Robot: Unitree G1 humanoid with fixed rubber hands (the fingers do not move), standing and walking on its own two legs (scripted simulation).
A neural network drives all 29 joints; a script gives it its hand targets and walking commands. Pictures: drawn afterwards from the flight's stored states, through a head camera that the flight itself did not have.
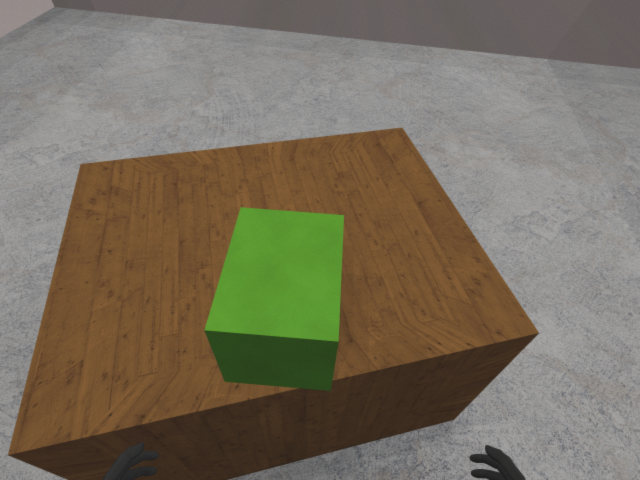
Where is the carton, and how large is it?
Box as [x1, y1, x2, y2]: [204, 207, 343, 390]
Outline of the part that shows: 241,207 204,330 224,380 234,382 330,390 338,341 343,215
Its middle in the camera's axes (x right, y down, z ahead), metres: -0.06 +0.11 +0.68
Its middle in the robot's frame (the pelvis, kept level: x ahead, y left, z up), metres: +0.42 +0.05 -0.11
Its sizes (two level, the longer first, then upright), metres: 0.242 0.185 0.188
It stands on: a pedestal, 0.56 m high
